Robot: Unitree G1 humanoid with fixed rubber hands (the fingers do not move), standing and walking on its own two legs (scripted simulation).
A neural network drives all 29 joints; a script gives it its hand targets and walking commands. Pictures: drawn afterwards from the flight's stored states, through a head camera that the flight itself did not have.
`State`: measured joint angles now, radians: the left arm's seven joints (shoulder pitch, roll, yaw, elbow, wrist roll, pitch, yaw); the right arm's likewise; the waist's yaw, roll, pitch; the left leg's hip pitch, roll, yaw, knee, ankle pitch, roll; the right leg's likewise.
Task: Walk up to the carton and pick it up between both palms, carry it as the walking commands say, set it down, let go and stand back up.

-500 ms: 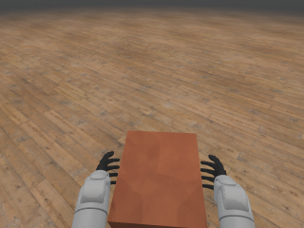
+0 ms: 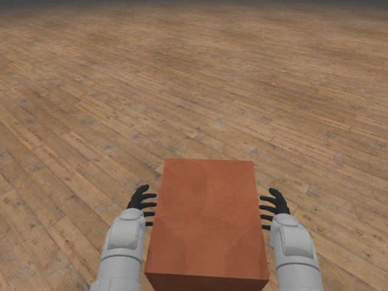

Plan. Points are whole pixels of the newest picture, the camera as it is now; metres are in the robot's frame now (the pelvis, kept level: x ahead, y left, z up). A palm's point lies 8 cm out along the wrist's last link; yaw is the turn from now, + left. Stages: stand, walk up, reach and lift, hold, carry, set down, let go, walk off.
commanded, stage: hold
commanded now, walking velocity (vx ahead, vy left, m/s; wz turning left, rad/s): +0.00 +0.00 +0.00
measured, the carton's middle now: (206, 222) +0.33 +0.00 -0.04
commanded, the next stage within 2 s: carry in 0.90 s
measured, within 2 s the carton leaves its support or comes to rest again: neither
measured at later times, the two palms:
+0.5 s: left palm (137, 218) +0.28 +0.15 +0.04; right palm (284, 220) +0.29 -0.16 +0.04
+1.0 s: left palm (136, 215) +0.29 +0.15 +0.04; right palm (279, 222) +0.28 -0.16 +0.04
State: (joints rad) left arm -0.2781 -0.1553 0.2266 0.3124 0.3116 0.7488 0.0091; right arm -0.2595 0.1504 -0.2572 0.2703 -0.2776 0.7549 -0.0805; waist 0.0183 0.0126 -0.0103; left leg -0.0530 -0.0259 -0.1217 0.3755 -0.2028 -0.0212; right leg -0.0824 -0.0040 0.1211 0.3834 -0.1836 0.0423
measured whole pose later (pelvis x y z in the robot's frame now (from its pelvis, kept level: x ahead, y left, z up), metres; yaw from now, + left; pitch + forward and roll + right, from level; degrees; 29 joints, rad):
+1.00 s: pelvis +0.00 +0.01 -0.01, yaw +0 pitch -3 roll +0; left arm -0.26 -0.15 0.16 0.24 0.29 0.79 0.08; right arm -0.24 0.15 -0.22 0.22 -0.23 0.77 -0.16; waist 0.00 0.01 -0.07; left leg -0.20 -0.03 -0.11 0.50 -0.25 -0.01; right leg -0.21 -0.01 0.10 0.48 -0.20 0.05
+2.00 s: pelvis -0.07 +0.09 -0.03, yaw -1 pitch +3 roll +0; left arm -0.12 -0.13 0.02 -0.38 0.09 1.27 0.21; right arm -0.11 0.13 -0.09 -0.41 -0.10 1.27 -0.24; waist 0.01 0.06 -0.13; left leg -0.54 0.01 0.08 0.87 -0.43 0.02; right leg -0.43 -0.07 -0.12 0.69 -0.31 -0.01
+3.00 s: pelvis -0.15 +0.24 -0.01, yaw -2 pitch +2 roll -1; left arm -0.14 -0.13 0.02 -0.37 0.12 1.31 0.21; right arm -0.13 0.13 -0.12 -0.37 -0.09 1.29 -0.23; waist 0.01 0.01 -0.12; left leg -0.36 -0.03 0.22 0.40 -0.10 0.12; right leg -0.34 -0.09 -0.13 0.53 -0.26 0.03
